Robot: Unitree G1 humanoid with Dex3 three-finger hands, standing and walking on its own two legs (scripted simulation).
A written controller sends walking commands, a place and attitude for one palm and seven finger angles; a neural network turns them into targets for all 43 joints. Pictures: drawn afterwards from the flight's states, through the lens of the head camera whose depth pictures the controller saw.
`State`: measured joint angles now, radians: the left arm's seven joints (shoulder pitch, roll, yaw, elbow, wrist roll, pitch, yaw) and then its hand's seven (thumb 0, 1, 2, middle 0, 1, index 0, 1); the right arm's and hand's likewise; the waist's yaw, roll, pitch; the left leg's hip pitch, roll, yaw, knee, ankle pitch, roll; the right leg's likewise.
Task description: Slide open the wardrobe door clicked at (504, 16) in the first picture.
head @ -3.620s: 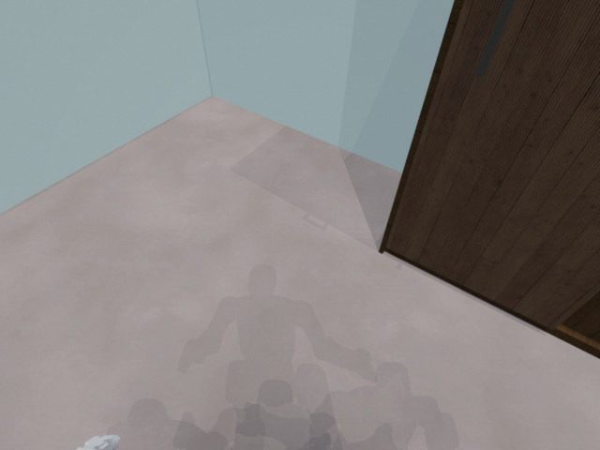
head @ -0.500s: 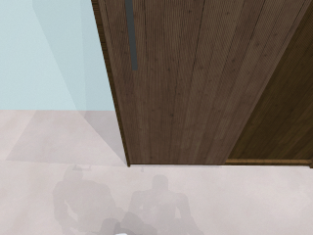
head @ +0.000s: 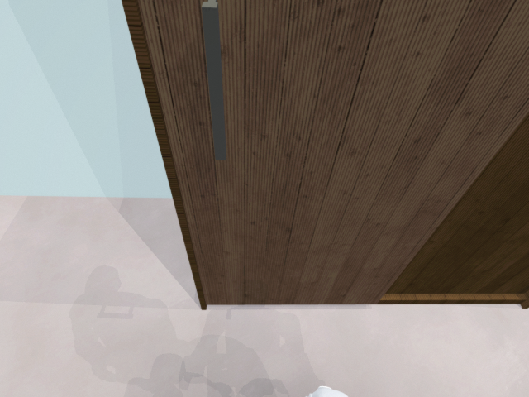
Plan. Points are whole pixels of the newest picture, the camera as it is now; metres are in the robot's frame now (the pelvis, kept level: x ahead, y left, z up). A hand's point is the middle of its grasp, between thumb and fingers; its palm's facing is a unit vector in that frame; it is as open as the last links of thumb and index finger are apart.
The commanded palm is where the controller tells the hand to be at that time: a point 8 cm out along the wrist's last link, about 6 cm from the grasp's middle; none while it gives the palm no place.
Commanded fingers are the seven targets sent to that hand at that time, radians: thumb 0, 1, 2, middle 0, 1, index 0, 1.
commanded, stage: come to a stop and stand still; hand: left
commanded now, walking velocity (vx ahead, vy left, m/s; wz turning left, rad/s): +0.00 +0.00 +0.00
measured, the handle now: (217, 89) +0.52 +0.11 +0.20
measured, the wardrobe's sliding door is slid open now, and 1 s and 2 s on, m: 0.00 0.00 0.00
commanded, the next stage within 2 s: look again from close up in 1.74 s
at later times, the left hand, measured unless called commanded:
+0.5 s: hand out of the picture +0.11 +0.18 -0.19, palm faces +0.09 -0.97 -0.22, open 7.3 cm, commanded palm none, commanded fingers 0.00 0.90 0.90 -0.20 -0.30 -0.20 -0.30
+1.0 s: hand out of the picture -0.01 +0.23 -0.18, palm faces +0.02 -0.99 -0.14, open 7.4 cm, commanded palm none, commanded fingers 0.00 0.90 0.90 -0.20 -0.30 -0.20 -0.30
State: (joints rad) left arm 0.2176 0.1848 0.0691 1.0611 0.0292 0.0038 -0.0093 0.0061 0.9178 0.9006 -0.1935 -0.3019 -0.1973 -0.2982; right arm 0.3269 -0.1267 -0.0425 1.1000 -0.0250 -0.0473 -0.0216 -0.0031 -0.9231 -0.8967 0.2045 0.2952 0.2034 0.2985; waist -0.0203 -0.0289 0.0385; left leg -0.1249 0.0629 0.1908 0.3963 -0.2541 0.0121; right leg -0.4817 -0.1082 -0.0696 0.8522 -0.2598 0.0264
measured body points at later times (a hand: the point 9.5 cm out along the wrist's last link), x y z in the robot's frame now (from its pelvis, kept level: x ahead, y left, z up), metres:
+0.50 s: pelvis +0.03 -0.01 -0.02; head +0.06 +0.00 +0.43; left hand +0.10 +0.23 -0.17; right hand +0.12 -0.26 -0.16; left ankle +0.01 +0.10 -0.71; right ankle +0.12 -0.15 -0.74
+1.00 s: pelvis +0.01 +0.04 +0.01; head +0.03 +0.09 +0.46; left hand -0.01 +0.28 -0.17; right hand -0.03 -0.19 -0.13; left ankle +0.02 +0.11 -0.74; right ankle -0.05 -0.14 -0.67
